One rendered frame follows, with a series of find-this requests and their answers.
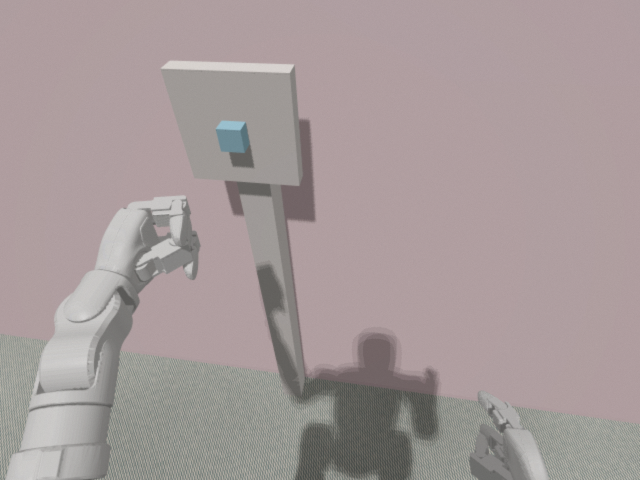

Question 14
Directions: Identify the panel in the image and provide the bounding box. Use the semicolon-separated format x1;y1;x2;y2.
160;61;305;397

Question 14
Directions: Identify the button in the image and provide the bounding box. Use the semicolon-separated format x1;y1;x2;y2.
216;121;250;153

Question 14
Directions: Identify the robot left hand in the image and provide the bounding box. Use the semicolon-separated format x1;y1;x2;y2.
94;195;201;294

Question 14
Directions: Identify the robot right hand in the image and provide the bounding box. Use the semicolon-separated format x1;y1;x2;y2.
469;390;549;480

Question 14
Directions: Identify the robot left forearm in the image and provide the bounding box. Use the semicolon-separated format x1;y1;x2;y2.
5;270;140;480

